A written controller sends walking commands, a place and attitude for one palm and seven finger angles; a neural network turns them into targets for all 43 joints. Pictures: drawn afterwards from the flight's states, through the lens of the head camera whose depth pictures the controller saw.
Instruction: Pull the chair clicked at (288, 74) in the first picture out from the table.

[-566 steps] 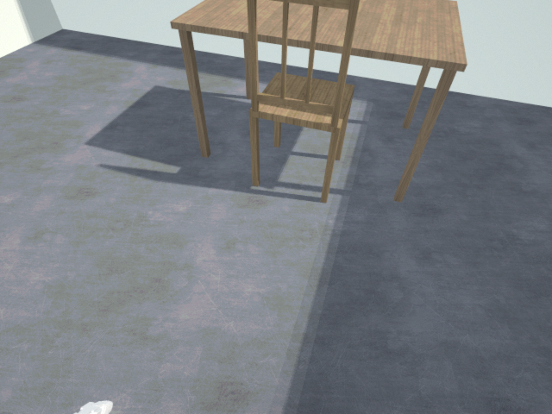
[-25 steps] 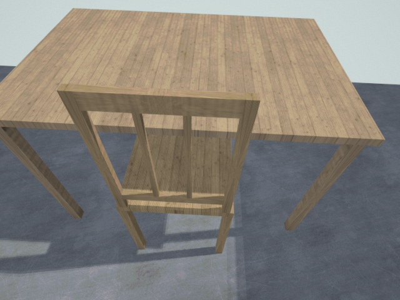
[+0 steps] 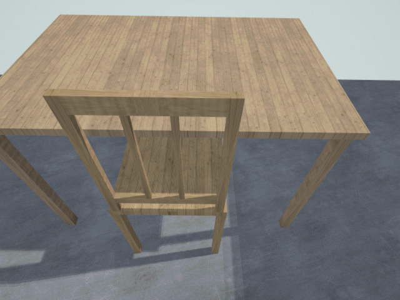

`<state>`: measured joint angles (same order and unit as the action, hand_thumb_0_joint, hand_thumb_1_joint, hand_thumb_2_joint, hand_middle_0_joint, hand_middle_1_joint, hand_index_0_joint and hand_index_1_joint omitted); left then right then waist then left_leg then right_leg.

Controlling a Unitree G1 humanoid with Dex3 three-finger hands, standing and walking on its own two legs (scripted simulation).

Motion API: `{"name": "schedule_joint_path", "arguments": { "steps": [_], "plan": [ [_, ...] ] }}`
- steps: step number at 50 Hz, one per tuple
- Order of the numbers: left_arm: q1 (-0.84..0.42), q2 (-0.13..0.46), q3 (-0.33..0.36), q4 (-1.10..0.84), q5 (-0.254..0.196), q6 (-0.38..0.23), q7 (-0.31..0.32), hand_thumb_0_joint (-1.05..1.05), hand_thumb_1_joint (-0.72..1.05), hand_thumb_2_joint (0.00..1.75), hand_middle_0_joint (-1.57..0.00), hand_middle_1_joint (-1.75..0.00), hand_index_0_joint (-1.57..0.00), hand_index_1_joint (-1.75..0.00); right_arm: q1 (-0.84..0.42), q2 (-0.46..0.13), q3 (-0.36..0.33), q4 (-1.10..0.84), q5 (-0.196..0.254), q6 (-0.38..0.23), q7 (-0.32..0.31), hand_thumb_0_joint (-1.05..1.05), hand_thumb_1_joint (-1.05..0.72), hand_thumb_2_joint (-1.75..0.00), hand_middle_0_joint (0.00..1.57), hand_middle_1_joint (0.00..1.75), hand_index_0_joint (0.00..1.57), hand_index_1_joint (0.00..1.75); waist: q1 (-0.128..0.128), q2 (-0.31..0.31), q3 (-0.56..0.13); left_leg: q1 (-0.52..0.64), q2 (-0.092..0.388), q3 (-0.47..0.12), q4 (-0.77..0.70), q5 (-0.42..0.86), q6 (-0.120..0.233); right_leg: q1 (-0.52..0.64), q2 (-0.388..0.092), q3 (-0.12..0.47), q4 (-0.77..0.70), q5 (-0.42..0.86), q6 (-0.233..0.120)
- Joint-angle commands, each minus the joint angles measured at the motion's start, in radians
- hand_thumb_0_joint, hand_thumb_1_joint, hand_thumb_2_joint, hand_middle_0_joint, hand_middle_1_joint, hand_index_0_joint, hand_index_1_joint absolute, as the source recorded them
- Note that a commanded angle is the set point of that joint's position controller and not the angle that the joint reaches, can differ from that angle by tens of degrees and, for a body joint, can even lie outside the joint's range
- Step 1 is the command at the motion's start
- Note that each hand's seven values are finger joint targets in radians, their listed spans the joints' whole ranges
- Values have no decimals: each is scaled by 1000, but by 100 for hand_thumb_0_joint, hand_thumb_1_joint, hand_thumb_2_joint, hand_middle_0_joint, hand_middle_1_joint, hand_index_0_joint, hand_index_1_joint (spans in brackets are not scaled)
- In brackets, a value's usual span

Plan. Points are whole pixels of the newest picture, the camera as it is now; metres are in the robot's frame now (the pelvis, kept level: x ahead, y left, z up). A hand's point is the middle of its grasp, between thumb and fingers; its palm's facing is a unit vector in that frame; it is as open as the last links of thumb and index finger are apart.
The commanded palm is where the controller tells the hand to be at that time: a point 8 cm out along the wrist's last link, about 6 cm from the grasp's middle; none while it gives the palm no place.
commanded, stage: come to a stop and stand still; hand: left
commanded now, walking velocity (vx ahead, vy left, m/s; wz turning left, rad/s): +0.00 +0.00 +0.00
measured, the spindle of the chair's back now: (139, 163) +0.45 +0.18 -0.04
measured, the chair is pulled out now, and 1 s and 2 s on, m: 0.00 0.00 0.00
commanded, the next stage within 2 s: look again from close up in 0.40 s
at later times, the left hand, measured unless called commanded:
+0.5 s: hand out of the picture +0.01 +0.15 -0.16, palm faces +0.05 -0.98 -0.19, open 7.3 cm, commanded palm none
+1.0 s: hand out of the picture -0.02 +0.15 -0.16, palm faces +0.05 -0.98 -0.18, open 7.3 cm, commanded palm none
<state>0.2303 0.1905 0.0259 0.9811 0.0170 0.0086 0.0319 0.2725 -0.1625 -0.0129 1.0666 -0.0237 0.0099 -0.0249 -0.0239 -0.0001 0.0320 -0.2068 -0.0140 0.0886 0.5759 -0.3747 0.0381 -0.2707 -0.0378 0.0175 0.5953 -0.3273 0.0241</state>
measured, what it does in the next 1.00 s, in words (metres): stands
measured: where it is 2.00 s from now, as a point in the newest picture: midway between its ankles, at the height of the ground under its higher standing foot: outside the picture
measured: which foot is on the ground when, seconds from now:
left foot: down 0.00-1.00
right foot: down 0.00-1.00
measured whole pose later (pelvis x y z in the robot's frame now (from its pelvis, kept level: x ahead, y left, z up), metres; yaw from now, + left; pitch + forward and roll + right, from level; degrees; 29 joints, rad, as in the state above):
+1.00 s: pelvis -0.01 -0.02 +0.01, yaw +1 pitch -2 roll +0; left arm 0.32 0.15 -0.01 1.08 0.01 -0.01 0.03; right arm 0.29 -0.12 0.01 1.15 -0.01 -0.02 -0.03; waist 0.00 -0.01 0.03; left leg -0.11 0.00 0.06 0.42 -0.27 0.01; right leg -0.17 -0.02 -0.02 0.44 -0.24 0.00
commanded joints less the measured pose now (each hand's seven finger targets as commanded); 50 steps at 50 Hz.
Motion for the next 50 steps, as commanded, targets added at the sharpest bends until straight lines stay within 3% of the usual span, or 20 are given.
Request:
{"name": "schedule_joint_path", "arguments": {
  "steps": [1,3,7,13,20,40,43,50],
  "plan": [
    [43,97,-1,-32,-1,-21,6,0,90,90,-20,-30,-20,-30,37,-86,-8,-38,9,-28,5,0,-90,-90,20,30,20,30,9,-37,-7,9,90,-111,-136,236,-5,19,-55,63,-133,247,-58],
    [68,92,-5,-17,-4,-26,10,0,90,90,-20,-30,-20,-30,39,-94,-8,-28,13,-36,0,0,-90,-90,20,30,20,30,16,-45,-30,37,101,-113,-135,369,-5,73,-59,49,-112,393,-51],
    [95,91,-6,4,-7,-33,17,0,90,90,-20,-30,-20,-30,41,-89,-6,-6,16,-39,-6,0,-90,-90,20,30,20,30,21,4,-45,72,105,-100,-142,433,-13,112,-72,51,-114,503,-57],
    [102,88,-10,19,-5,-34,16,0,90,90,-20,-30,-20,-30,32,-84,-5,10,18,-32,-6,0,-90,-90,20,30,20,30,21,-32,-16,86,107,-97,-166,369,-15,103,-75,48,-158,462,-56],
    [112,89,-14,35,-5,-35,13,0,90,90,-20,-30,-20,-30,17,-90,-2,20,19,-33,-5,0,-90,-90,20,30,20,30,24,-3,0,101,109,-96,-188,345,-16,89,-71,52,-191,404,-56],
    [143,68,-19,64,-4,-31,9,0,90,90,-20,-30,-20,-30,44,-71,6,39,21,-36,-5,0,-90,-90,20,30,20,30,31,-7,55,52,104,-105,-231,249,-14,65,-62,52,-237,246,-55],
    [150,66,-18,66,-5,-33,10,0,90,90,-20,-30,-20,-30,59,-68,7,43,22,-42,-5,0,-90,-90,20,30,20,30,33,-6,23,67,108,-109,-228,288,-10,81,-64,45,-225,270,-54],
    [156,58,-18,70,-4,-30,10,0,90,90,-20,-30,-20,-30,70,-59,7,49,22,-41,-6,0,-90,-90,20,30,20,30,35,-11,49,40,106,-111,-232,263,-8,70,-64,42,-226,242,-53]
  ]
}}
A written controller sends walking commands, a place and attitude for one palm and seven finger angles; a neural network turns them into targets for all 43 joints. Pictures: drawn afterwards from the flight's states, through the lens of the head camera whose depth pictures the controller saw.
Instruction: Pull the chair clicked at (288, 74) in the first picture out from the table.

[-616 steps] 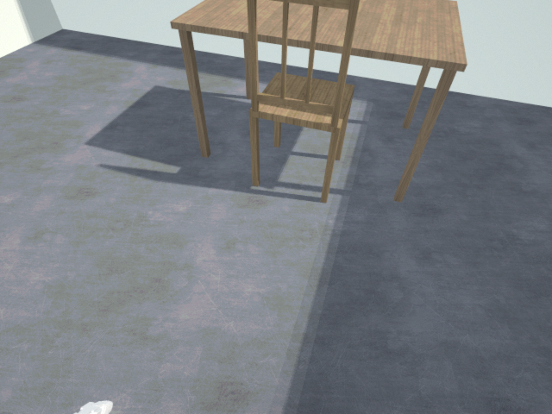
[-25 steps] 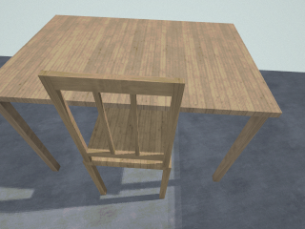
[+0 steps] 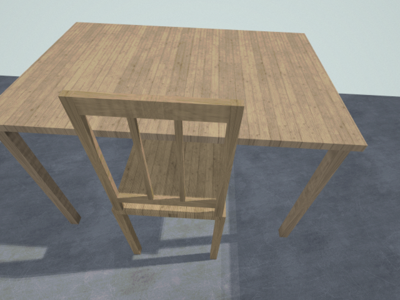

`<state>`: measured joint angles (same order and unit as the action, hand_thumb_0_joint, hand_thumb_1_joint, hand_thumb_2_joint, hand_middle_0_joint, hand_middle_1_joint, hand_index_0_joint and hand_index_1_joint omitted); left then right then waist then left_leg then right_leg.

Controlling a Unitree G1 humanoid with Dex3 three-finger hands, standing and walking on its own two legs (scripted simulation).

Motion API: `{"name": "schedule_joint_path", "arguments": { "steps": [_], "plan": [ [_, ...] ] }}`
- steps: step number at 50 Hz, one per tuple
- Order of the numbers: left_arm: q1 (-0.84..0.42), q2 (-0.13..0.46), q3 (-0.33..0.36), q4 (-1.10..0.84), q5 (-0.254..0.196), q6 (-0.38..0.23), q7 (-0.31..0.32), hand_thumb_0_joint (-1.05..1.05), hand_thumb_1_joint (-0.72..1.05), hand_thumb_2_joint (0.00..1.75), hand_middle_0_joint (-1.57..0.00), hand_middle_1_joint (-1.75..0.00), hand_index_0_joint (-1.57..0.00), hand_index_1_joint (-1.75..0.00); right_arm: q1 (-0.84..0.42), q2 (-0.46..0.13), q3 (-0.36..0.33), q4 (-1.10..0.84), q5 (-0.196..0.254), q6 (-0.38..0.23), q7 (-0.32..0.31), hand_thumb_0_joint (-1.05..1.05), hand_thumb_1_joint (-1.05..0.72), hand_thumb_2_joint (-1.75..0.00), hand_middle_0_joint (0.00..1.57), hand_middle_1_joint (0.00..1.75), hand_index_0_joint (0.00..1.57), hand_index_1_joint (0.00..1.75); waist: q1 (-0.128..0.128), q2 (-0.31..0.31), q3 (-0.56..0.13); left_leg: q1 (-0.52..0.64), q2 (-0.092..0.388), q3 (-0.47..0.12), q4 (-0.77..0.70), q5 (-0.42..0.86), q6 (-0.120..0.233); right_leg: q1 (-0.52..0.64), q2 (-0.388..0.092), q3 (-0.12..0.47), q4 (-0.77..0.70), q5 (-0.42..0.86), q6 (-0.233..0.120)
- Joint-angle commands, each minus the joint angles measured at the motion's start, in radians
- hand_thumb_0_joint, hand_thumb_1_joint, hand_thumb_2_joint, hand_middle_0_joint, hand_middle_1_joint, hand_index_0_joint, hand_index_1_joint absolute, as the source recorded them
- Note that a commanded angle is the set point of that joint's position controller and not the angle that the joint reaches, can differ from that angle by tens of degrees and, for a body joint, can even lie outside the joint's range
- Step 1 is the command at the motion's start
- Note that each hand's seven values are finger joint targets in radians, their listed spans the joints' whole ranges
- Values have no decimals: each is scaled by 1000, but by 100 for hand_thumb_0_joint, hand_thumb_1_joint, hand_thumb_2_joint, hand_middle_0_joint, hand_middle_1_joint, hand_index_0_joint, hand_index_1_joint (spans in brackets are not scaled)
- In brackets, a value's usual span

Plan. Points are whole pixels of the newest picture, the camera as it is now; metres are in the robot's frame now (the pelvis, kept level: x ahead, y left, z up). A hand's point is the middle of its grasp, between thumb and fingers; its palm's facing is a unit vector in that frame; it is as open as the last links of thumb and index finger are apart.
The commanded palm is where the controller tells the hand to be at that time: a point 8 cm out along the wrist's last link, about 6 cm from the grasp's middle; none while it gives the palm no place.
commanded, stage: look again from close up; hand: left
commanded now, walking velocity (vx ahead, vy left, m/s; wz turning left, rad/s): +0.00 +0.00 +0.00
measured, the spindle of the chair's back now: (142, 164) +0.46 +0.19 -0.06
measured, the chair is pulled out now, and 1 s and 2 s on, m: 0.00 0.00 0.00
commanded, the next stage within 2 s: shuffle to correct the standing spot in 0.74 s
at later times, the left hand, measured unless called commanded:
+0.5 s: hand out of the picture -0.03 +0.18 -0.18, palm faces +0.05 -0.98 -0.17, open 7.3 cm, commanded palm none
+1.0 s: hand out of the picture -0.03 +0.17 -0.18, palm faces +0.04 -0.98 -0.17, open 7.3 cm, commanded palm none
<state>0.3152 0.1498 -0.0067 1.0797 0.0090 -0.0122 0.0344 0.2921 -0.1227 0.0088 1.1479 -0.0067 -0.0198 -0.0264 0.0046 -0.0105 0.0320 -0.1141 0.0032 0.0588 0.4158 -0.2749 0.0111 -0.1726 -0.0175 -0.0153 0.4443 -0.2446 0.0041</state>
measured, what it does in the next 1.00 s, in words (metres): stands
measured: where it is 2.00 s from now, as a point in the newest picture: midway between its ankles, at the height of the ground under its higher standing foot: outside the picture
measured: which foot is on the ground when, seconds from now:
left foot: down 0.00-1.00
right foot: down 0.00-1.00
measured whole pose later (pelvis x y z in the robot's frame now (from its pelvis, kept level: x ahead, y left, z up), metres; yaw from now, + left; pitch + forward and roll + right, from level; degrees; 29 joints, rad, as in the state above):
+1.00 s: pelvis +0.00 +0.01 +0.00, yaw +0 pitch -1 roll +1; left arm 0.36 0.13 0.00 1.09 0.02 0.00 0.03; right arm 0.32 -0.11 0.00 1.14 -0.01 -0.02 -0.02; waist 0.00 -0.02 0.01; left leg -0.13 -0.03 0.08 0.44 -0.29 0.04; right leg -0.21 -0.04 0.00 0.50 -0.27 0.01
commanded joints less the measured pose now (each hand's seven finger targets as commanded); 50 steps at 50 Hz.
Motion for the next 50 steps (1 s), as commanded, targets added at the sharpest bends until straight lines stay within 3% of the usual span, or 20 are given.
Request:
{"name": "schedule_joint_path", "arguments": {
  "steps": [1,14,22,30,42,44,46,50],
  "plan": [
    [73,98,15,-29,4,-9,8,0,90,90,-20,-30,-20,-30,55,-95,-15,-33,6,-12,-4,0,-90,-90,20,30,20,30,6,-1,45,-51,89,-81,-73,160,19,-29,-85,75,-74,155,-33],
    [86,84,15,-24,4,-4,8,0,90,90,-20,-30,-20,-30,66,-81,-17,-32,7,-9,-4,0,-90,-90,20,30,20,30,7,8,83,-82,86,-95,-92,88,27,-60,-77,72,-90,63,-29],
    [96,76,16,-21,5,-5,9,0,90,90,-20,-30,-20,-30,73,-89,-18,-37,7,-17,-7,0,-90,-90,20,30,20,30,5,21,38,-56,93,-101,-86,150,30,-48,-79,69,-60,124,-26],
    [103,72,16,-14,7,-4,10,0,90,90,-20,-30,-20,-30,67,-86,-19,-36,8,-14,-6,0,-90,-90,20,30,20,30,6,9,80,-80,89,-102,-93,111,32,-66,-80,70,-68,98,-23],
    [105,71,17,-13,7,-4,10,0,90,90,-20,-30,-20,-30,74,-82,-19,-36,8,-16,-6,0,-90,-90,20,30,20,30,7,7,62,-73,90,-101,-95,113,33,-61,-81,69,-61,108,-23],
    [105,65,16,-10,8,-2,6,0,90,90,-20,-30,-20,-30,86,-86,-20,-29,5,-11,-6,0,-90,-90,20,30,20,30,2,-6,70,-76,90,-106,-113,-25,38,-67,-65,60,-69,-2,-25],
    [100,64,20,-16,14,1,2,0,90,90,-20,-30,-20,-30,92,-100,-28,-29,0,-6,-3,0,-90,-90,20,30,20,30,-3,30,83,-92,102,-136,-144,-170,47,-105,-49,46,-33,-104,-29],
    [115,52,24,-24,22,1,-4,0,90,90,-20,-30,-20,-30,87,-116,-40,-34,-3,-3,-1,0,-90,-90,20,30,20,30,7,79,137,-153,134,-183,-194,-297,74,-125,-21,2,34,-124,-32]
  ]
}}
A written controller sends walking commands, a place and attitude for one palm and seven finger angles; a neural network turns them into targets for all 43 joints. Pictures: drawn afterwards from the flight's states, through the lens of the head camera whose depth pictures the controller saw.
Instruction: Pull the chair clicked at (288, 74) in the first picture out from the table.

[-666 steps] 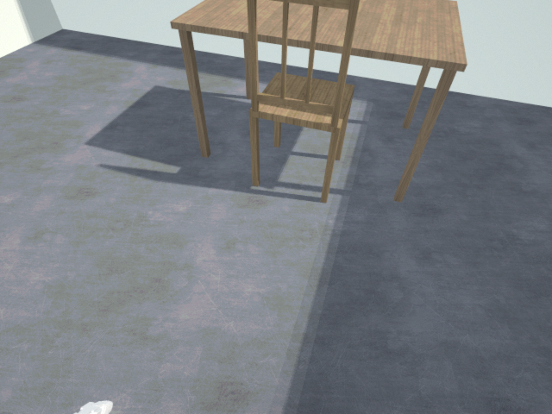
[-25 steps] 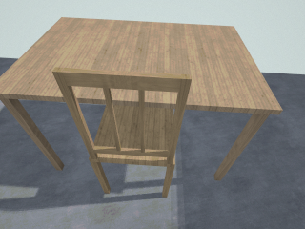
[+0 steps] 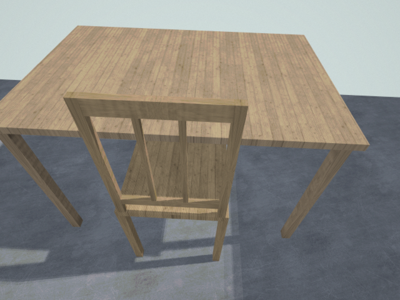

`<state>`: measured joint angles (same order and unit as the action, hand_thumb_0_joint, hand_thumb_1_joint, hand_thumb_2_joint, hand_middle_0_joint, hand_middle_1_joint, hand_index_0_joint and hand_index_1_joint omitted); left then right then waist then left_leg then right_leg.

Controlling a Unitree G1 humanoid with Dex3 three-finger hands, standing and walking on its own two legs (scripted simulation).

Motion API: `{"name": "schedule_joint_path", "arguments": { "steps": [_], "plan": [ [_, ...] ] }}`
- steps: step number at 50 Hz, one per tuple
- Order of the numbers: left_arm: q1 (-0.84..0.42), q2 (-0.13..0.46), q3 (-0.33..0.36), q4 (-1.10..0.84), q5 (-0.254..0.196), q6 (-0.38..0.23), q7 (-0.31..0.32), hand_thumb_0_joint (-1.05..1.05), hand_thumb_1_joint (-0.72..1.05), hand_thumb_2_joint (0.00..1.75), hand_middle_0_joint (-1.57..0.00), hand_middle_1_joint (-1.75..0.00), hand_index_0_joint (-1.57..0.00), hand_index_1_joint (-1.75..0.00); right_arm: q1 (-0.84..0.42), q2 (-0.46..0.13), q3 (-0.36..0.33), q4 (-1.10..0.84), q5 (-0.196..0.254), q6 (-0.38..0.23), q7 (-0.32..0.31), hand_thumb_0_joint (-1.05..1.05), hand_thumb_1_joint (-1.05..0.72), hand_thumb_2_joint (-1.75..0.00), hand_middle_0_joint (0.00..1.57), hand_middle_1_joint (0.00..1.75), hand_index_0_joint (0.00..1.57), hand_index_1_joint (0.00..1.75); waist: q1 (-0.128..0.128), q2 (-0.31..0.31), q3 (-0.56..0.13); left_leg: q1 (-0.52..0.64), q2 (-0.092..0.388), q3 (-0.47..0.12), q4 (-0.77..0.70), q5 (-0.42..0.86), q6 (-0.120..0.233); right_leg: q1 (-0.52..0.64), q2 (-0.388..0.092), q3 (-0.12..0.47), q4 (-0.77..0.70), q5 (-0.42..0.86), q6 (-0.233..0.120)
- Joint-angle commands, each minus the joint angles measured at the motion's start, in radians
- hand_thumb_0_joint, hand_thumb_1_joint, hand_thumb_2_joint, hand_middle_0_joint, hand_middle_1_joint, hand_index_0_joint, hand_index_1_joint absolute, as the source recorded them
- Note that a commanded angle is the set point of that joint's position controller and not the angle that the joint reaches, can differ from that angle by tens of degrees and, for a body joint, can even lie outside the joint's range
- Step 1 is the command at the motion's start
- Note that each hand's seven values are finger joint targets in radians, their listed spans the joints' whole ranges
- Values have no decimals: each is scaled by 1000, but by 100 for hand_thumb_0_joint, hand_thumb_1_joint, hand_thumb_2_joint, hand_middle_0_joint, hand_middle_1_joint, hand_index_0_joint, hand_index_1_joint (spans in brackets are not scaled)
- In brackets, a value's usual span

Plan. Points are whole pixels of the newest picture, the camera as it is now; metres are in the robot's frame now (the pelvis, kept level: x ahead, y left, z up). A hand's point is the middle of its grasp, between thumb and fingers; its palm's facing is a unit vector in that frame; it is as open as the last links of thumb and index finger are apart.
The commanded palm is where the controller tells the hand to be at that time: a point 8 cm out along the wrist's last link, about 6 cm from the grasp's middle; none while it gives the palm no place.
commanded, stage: come to a stop and stand still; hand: left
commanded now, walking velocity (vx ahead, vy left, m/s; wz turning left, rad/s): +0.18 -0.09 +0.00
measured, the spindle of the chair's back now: (146, 165) +0.46 +0.18 -0.05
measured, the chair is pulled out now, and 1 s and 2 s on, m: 0.00 0.00 0.00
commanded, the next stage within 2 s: look again from close up in 0.94 s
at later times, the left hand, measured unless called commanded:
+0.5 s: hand out of the picture +0.02 +0.18 -0.18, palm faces +0.06 -0.97 -0.22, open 7.3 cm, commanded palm none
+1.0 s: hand out of the picture -0.08 +0.17 -0.17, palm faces +0.06 -0.98 -0.19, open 7.4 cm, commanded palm none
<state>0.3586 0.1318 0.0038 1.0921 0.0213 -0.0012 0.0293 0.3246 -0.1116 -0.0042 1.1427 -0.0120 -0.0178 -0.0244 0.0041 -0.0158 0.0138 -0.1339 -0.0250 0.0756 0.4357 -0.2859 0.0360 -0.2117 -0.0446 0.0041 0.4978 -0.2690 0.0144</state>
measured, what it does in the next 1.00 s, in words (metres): stands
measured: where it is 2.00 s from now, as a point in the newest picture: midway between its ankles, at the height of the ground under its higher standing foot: outside the picture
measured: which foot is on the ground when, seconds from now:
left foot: down 0.00-1.00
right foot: down 0.00-1.00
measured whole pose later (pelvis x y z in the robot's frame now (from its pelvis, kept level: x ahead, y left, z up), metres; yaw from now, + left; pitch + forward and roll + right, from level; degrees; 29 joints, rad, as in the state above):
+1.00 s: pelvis -0.04 +0.01 +0.00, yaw +1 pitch -2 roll +0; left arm 0.40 0.14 0.00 1.07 0.01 -0.01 0.04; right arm 0.34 -0.14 0.00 1.12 -0.01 -0.01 -0.01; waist 0.00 -0.01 0.02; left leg -0.19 -0.03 0.06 0.45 -0.24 0.05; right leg -0.24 -0.05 0.00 0.47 -0.20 0.04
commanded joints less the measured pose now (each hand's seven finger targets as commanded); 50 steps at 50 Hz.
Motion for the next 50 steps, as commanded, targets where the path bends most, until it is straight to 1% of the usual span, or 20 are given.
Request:
{"name": "schedule_joint_path", "arguments": {
  "steps": [1,2,3,4,5,6,7,8,9,10,12,13,16,18,20,22,30,34,41,50],
  "plan": [
    [74,70,13,-33,9,-11,1,0,90,90,-20,-30,-20,-30,57,-125,-26,-28,2,-6,-3,0,-90,-90,20,30,20,30,7,73,167,-138,164,-202,-210,-276,52,-92,7,-15,-11,-89,-46],
    [81,63,13,-31,8,-14,2,0,90,90,-20,-30,-20,-30,60,-118,-25,-30,3,-8,-4,0,-90,-90,20,30,20,30,11,75,169,-139,159,-191,-193,-226,51,-84,1,-6,-19,-54,-48],
    [128,126,2,38,11,-37,39,0,90,90,-20,-30,-20,-30,-84,-195,-19,-110,-2,-9,1,0,-90,-90,20,30,20,30,57,-21,189,-224,154,-72,63,145,6,-70,-53,29,-55,185,-30],
    [167,159,10,45,3,-53,35,0,90,90,-20,-30,-20,-30,-116,-126,-6,-132,5,-10,9,0,-90,-90,20,30,20,30,51,-99,116,-244,73,-54,149,110,-20,43,-106,120,-77,527,-59],
    [154,151,12,32,-1,-63,30,0,90,90,-20,-30,-20,-30,3,-58,-4,-121,0,-18,2,0,-90,-90,20,30,20,30,-18,-145,-18,-162,49,-50,97,-31,-24,86,-164,159,-42,611,-81],
    [113,135,1,28,-6,-67,31,0,90,90,-20,-30,-20,-30,45,-69,-4,-95,0,-23,-4,0,-90,-90,20,30,20,30,-26,-168,-89,-108,62,-74,80,35,-21,112,-146,127,6,670,-78],
    [92,117,-2,22,-9,-70,32,0,90,90,-20,-30,-20,-30,55,-85,-9,-76,3,-28,-6,0,-90,-90,20,30,20,30,-31,-144,-123,-81,80,-87,80,149,-18,130,-119,97,36,771,-68],
    [84,114,1,10,-8,-71,34,0,90,90,-20,-30,-20,-30,69,-94,-11,-70,8,-32,-8,0,-90,-90,20,30,20,30,-33,-31,-149,-52,92,-91,70,301,-17,143,-112,78,66,830,-62],
    [83,131,1,-1,-8,-67,34,0,90,90,-20,-30,-20,-30,65,-99,-10,-70,9,-33,-11,0,-90,-90,20,30,20,30,-26,47,-134,-34,98,-85,98,439,-19,122,-105,72,68,848,-60],
    [93,136,6,-4,-10,-66,36,0,90,90,-20,-30,-20,-30,59,-103,-12,-76,10,-30,-15,0,-90,-90,20,30,20,30,-23,82,-114,-32,100,-84,118,507,-24,113,-107,70,67,855,-62],
    [89,142,15,-11,-9,-58,39,0,90,90,-20,-30,-20,-30,49,-109,-22,-96,14,-18,-20,0,-90,-90,20,30,20,30,-19,40,-69,-54,104,-90,111,483,-26,95,-109,71,70,837,-67],
    [77,139,18,-22,-9,-51,40,0,90,90,-20,-30,-20,-30,47,-113,-27,-106,16,-12,-21,0,-90,-90,20,30,20,30,-23,0,-59,-61,110,-91,95,429,-26,88,-110,70,69,795,-72],
    [39,129,19,-63,-7,-36,37,0,90,90,-20,-30,-20,-30,28,-121,-34,-132,12,-3,-17,0,-90,-90,20,30,20,30,-23,-32,1,-66,113,-101,57,359,-23,29,-101,76,47,628,-70],
    [20,121,17,-85,-6,-27,35,0,90,90,-20,-30,-20,-30,15,-123,-33,-141,9,-3,-15,0,-90,-90,20,30,20,30,-20,-12,30,-69,120,-119,24,336,-15,-4,-84,75,19,460,-62],
    [14,121,16,-96,-4,-18,32,0,90,90,-20,-30,-20,-30,-14,-127,-29,-148,6,-6,-8,0,-90,-90,20,30,20,30,-9,59,53,-84,124,-131,-8,324,-8,-16,-64,66,-11,300,-51],
    [18,125,17,-102,-2,-17,30,0,90,90,-20,-30,-20,-30,-31,-139,-28,-155,5,-11,-6,0,-90,-90,20,30,20,30,-3,39,15,-64,128,-134,-2,377,-4,11,-58,55,-14,294,-44],
    [-4,138,17,-133,2,-4,16,0,90,90,-20,-30,-20,-30,-56,-168,-28,-164,1,1,12,0,-90,-90,20,30,20,30,2,20,122,-178,116,-172,-139,-111,-3,-45,-43,59,-106,-25,-33],
    [17,140,18,-134,3,-5,12,0,90,90,-20,-30,-20,-30,-44,-171,-28,-157,2,3,17,0,-90,-90,20,30,20,30,6,39,110,-199,119,-187,-175,-184,2,-35,-38,42,-108,-47,-29],
    [51,126,14,-107,1,-16,13,0,90,90,-20,-30,-20,-30,-1,-158,-23,-121,6,0,17,0,-90,-90,20,30,20,30,-1,11,79,-167,108,-173,-144,-134,-1,-54,-54,57,-125,-54,-32],
    [92,99,2,-50,-6,-28,17,0,90,90,-20,-30,-20,-30,38,-124,-12,-60,14,-10,10,0,-90,-90,20,30,20,30,-2,6,70,-119,105,-141,-113,-8,-2,-47,-62,61,-125,41,-37]
  ]
}}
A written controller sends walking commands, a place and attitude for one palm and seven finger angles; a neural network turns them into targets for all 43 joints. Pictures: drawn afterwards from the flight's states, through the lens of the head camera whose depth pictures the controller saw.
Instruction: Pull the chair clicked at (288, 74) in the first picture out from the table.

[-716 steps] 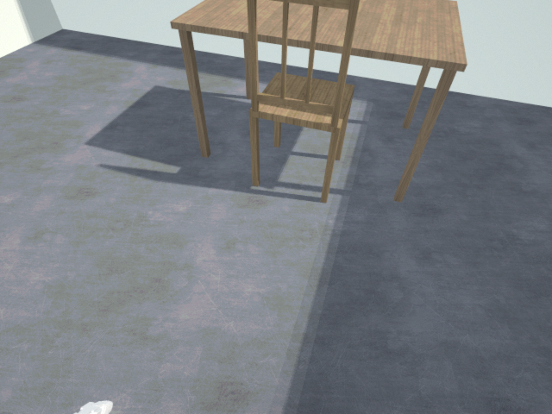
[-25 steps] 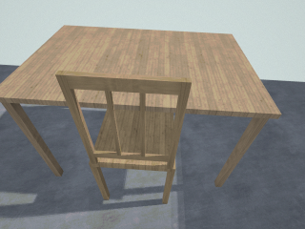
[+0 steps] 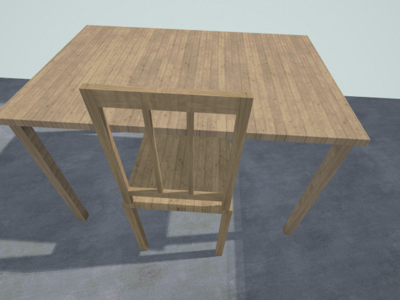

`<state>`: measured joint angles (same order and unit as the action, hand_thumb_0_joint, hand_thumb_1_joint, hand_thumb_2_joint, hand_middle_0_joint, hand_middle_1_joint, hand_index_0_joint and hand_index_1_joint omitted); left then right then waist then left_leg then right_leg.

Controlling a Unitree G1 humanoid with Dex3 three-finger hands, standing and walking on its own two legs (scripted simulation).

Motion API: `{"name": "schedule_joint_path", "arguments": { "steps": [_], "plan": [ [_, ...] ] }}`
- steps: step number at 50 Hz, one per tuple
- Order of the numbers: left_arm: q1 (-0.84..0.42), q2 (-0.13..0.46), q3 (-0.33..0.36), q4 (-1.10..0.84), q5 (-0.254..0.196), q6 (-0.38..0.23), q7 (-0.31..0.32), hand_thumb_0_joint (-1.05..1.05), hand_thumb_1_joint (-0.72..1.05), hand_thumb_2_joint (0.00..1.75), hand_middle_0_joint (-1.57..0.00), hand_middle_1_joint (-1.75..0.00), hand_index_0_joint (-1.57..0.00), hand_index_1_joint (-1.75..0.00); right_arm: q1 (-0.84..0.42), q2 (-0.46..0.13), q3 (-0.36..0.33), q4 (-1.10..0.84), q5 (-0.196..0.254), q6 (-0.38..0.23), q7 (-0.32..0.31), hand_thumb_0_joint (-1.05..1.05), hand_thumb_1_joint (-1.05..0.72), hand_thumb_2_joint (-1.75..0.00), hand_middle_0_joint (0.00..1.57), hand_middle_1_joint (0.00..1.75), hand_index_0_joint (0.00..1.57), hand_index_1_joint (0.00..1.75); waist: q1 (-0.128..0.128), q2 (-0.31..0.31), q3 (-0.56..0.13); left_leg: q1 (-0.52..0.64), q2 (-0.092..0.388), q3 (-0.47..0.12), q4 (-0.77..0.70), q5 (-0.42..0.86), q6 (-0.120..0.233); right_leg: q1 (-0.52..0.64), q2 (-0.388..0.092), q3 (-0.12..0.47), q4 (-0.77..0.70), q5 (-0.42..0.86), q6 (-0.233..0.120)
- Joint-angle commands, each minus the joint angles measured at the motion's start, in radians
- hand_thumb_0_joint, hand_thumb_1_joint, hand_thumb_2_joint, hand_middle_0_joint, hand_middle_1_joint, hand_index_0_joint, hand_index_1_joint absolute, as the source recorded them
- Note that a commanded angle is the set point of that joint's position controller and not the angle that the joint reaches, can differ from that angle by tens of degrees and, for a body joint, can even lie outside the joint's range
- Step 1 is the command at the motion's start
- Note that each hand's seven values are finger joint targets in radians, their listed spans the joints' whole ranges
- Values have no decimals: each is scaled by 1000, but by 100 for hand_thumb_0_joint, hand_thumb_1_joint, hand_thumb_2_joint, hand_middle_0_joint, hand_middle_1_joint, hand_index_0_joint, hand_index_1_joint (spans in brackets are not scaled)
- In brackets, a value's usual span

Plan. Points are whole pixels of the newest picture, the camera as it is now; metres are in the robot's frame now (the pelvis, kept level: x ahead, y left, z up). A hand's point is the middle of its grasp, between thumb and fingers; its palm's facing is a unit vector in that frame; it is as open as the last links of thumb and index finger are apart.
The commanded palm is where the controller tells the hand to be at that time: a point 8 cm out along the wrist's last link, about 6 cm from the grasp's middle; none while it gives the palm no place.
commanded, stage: look again from close up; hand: left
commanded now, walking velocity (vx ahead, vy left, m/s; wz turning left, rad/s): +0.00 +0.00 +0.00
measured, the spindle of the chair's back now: (154, 156) +0.50 +0.16 -0.05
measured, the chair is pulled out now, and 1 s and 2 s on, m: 0.00 0.00 0.00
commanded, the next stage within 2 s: none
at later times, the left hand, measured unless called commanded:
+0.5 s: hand out of the picture -0.01 +0.15 -0.17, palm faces +0.04 -0.98 -0.17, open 7.3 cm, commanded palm none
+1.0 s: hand out of the picture -0.01 +0.14 -0.17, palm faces +0.05 -0.98 -0.17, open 7.3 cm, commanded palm none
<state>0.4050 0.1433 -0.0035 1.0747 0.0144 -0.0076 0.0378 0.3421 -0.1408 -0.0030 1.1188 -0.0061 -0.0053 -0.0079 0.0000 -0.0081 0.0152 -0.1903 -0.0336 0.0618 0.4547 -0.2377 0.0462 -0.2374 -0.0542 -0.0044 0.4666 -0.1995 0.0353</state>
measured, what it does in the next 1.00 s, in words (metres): stands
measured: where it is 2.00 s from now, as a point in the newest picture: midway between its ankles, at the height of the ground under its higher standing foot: outside the picture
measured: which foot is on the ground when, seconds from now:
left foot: down 0.00-1.00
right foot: down 0.00-1.00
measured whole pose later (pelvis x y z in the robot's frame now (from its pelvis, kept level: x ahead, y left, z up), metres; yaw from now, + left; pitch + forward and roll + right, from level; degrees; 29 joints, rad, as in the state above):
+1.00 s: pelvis +0.01 -0.02 +0.00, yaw +0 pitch -2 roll +1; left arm 0.35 0.12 0.00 1.10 0.01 -0.02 0.04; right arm 0.30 -0.12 0.00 1.15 0.00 -0.02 -0.02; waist 0.00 0.00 0.02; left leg -0.15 -0.01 0.06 0.42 -0.24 0.02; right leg -0.21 -0.03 -0.01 0.46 -0.21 0.01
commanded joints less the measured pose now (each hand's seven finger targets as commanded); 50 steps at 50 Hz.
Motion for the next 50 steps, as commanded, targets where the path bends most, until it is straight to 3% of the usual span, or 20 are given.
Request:
{"name": "schedule_joint_path", "arguments": {
  "steps": [1,8,16,23,31,39,50],
  "plan": [
    [47,84,9,-27,1,-22,9,0,90,90,-20,-30,-20,-30,26,-92,-12,-34,9,-22,-7,0,-90,-90,20,30,20,30,0,-6,71,-62,113,-126,-128,-46,-13,-23,-52,72,-92,-23,-59],
    [55,69,6,-4,1,-24,12,0,90,90,-20,-30,-20,-30,27,-75,-8,-9,10,-25,-11,0,-90,-90,20,30,20,30,3,-3,81,-47,117,-120,-131,-13,-13,-20,-48,69,-87,16,-57],
    [41,62,9,-7,3,-21,11,0,90,90,-20,-30,-20,-30,15,-70,-10,-5,8,-21,-11,0,-90,-90,20,30,20,30,4,-3,125,-67,117,-125,-154,-71,-14,-45,-42,71,-95,-28,-58],
    [34,63,12,-11,1,-25,11,0,90,90,-20,-30,-20,-30,21,-65,-10,-4,7,-26,-12,0,-90,-90,20,30,20,30,4,-4,74,-30,113,-115,-135,-6,-12,-22,-47,74,-95,5,-60],
    [26,71,12,-10,-1,-27,10,0,90,90,-20,-30,-20,-30,22,-62,-8,2,9,-26,-14,0,-90,-90,20,30,20,30,2,-12,63,-18,113,-106,-121,44,-14,-7,-48,79,-98,37,-62],
    [22,73,11,-4,-3,-24,9,0,90,90,-20,-30,-20,-30,22,-61,-8,7,9,-22,-16,0,-90,-90,20,30,20,30,3,-11,94,-21,113,-104,-133,10,-15,-23,-42,78,-113,-9,-63],
    [27,67,12,-2,-2,-26,9,0,90,90,-20,-30,-20,-30,21,-61,-7,10,8,-27,-18,0,-90,-90,20,30,20,30,4,-2,78,-6,114,-104,-126,53,-14,-12,-45,77,-108,32,-63]
  ]
}}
